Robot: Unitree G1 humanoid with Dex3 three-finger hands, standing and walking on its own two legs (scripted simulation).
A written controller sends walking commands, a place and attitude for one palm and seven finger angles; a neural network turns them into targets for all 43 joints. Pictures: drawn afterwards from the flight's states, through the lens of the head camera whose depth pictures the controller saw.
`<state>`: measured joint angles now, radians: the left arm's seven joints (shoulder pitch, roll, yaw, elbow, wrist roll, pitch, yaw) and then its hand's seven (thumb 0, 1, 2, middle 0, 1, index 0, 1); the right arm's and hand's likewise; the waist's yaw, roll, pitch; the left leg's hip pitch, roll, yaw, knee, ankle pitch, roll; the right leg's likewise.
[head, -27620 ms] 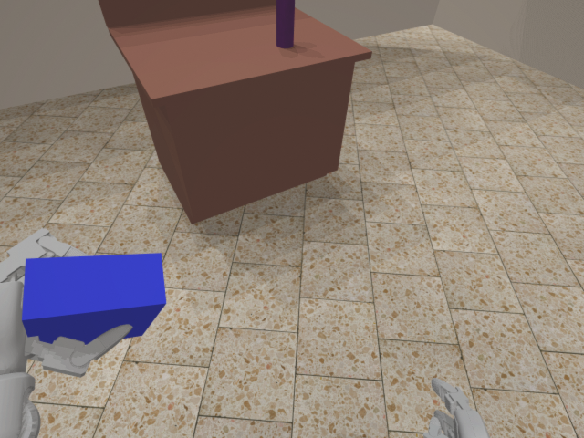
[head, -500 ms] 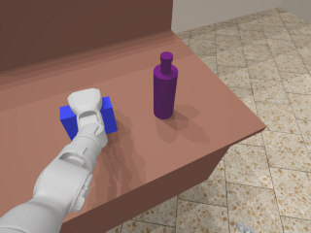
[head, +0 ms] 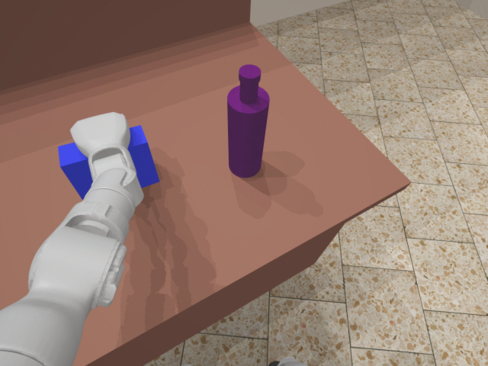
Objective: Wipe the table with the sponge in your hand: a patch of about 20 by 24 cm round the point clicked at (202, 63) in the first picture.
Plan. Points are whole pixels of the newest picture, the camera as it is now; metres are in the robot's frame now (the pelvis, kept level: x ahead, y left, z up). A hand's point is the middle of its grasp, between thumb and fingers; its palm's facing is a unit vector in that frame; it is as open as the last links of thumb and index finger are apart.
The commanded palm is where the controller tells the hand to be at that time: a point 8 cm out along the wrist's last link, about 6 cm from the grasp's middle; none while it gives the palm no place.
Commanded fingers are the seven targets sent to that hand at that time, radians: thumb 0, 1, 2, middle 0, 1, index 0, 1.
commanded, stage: wipe back along the third lane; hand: left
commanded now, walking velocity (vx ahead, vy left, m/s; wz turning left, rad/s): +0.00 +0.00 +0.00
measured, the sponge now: (116, 171) +0.47 +0.22 +0.00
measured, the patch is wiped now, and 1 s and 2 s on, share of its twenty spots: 1.00 1.00 1.00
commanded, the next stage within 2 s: none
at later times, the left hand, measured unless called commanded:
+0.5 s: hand (119, 180) +0.42 +0.20 +0.03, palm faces -0.05 -0.01 -1.00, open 9.5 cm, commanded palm +0.38 +0.17 +0.06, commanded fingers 0.00 0.10 1.30 -1.20 -1.60 -1.20 -1.60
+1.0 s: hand (129, 204) +0.38 +0.17 +0.03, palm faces -0.04 -0.02 -1.00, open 9.5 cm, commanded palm +0.33 +0.15 +0.06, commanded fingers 0.00 0.10 1.30 -1.20 -1.60 -1.20 -1.60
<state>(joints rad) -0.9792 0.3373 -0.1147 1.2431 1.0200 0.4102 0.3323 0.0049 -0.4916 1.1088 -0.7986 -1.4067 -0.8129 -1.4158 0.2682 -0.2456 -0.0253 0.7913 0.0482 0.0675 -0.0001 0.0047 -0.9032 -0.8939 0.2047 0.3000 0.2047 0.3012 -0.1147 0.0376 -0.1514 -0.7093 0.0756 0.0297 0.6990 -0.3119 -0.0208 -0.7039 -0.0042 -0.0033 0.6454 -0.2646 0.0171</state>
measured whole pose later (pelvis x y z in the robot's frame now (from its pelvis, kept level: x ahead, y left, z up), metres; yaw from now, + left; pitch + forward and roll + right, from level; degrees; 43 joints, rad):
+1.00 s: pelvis +0.02 -0.01 +0.01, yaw +3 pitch +8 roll +0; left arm -0.50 0.11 -0.37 0.75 1.01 0.55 0.34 -0.01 -0.46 1.09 -0.76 -1.43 -0.77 -1.45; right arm 0.09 -0.23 -0.01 0.73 0.06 0.20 0.02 0.01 -0.90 -0.89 0.20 0.30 0.20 0.30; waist 0.04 0.04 -0.15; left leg -0.42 0.06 0.00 0.59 -0.31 -0.04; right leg -0.42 -0.02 -0.04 0.58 -0.30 0.00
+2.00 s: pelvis +0.01 -0.02 +0.01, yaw +2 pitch +4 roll +0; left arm -0.28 0.12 -0.45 0.50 1.03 0.57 0.31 0.01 -0.45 1.09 -0.75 -1.44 -0.77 -1.46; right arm 0.04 -0.23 0.00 0.70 0.08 0.19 0.05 0.01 -0.90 -0.89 0.20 0.30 0.20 0.30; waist 0.08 0.05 -0.14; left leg -0.36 0.06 0.01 0.59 -0.31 -0.04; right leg -0.37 -0.02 -0.03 0.61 -0.31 0.00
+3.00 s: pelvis +0.01 -0.02 +0.02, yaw +2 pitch +2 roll +0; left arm -0.14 0.18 -0.36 0.32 1.01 0.53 0.24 0.00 -0.46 1.09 -0.76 -1.44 -0.78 -1.44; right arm 0.02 -0.24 0.01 0.67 0.08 0.15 0.02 0.01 -0.90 -0.89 0.20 0.30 0.20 0.30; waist 0.08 0.06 -0.11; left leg -0.28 0.06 0.01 0.54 -0.29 -0.04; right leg -0.30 -0.02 -0.03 0.56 -0.30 -0.01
